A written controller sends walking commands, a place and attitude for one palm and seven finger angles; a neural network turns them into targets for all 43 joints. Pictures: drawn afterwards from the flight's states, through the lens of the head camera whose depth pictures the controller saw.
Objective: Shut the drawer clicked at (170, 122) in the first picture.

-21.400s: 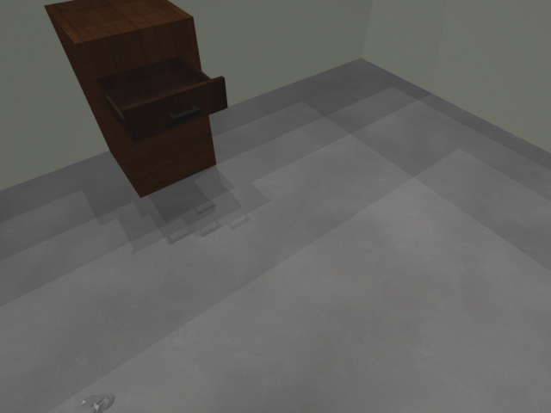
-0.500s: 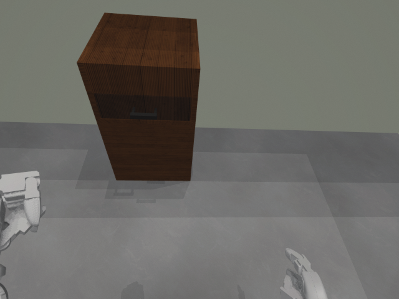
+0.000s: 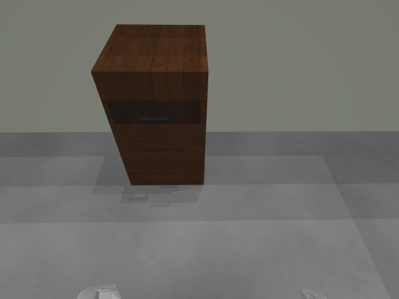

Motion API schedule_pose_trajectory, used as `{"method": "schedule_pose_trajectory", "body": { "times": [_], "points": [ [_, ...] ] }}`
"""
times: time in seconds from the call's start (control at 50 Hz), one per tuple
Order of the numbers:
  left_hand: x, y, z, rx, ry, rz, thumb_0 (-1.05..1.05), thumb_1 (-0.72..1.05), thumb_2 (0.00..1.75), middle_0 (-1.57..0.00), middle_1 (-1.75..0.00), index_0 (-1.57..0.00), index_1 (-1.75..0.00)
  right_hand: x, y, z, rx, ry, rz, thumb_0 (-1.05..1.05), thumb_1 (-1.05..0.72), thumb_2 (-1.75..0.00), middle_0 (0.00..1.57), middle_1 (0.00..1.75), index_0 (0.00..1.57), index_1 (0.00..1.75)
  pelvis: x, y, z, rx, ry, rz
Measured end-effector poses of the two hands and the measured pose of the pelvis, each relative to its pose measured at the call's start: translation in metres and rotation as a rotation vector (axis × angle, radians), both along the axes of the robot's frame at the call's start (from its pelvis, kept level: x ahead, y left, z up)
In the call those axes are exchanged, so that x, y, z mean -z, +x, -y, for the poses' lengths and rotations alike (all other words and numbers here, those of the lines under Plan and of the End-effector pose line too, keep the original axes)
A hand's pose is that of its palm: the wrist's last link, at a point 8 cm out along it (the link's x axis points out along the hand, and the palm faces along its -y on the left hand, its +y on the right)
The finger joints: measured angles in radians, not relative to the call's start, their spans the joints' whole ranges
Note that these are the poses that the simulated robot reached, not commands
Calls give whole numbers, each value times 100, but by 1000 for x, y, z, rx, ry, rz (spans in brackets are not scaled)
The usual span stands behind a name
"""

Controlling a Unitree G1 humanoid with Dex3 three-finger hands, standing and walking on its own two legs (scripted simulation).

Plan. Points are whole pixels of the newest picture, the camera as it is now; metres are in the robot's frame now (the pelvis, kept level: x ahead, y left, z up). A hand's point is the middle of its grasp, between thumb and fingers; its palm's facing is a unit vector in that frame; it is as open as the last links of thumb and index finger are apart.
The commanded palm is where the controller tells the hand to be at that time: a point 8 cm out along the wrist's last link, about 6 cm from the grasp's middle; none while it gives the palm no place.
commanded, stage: let the arm hang, fingers relaxed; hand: left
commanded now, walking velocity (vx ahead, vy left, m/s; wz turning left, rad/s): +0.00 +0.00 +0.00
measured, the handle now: (155, 117) +0.84 +0.21 -0.20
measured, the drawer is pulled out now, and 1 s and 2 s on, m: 0.00 0.00 0.00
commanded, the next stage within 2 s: look to check the result in 0.88 s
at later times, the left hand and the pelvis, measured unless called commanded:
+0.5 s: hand out of the picture -0.05 +0.21 -0.15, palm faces +0.00 -0.97 -0.25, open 6.6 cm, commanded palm none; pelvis -0.02 +0.02 +0.02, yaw -1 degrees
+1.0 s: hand out of the picture +0.01 +0.16 -0.16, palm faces -0.01 -0.98 -0.19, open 7.3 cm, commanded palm none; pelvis +0.00 -0.01 +0.02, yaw -1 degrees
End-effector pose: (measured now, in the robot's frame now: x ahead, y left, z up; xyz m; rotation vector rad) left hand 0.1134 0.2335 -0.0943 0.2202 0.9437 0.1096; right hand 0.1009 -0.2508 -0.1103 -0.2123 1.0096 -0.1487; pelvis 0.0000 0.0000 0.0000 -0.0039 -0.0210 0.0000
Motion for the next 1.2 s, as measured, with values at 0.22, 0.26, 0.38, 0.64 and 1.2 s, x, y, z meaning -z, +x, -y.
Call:
{"method": "schedule_pose_trajectory", "body": {
  "times": [0.22,0.26,0.38,0.64,1.2],
  "points": [
    [32,-119,-23,-109,-12,-381,1,91,89,-84,-106,-84,-101,10,-82,-27,28,25,-287,1,-91,-90,20,29,20,30,-13,-15,-8,-10,-23,4],
    [30,-137,-27,-120,-4,-435,1,91,89,-77,-96,-76,-93,13,-92,-30,40,37,-311,1,-92,-90,20,29,20,30,-14,-16,-11,-6,-20,5],
    [23,-168,-31,-142,15,-525,1,91,90,-53,-68,-53,-67,21,-113,-39,68,69,-357,0,-91,-90,20,29,20,30,-16,-17,-16,5,-11,10],
    [27,-148,-9,-114,-10,-485,0,91,90,-23,-34,-23,-34,26,-135,-42,115,101,-395,0,-91,-90,20,29,20,30,-17,-16,-10,20,2,13],
    [31,-116,33,-110,-41,-471,0,91,90,-20,-30,-20,-30,26,-122,-32,131,126,-423,0,-91,-90,20,29,20,30,-18,4,15,21,5,13]
  ]
}}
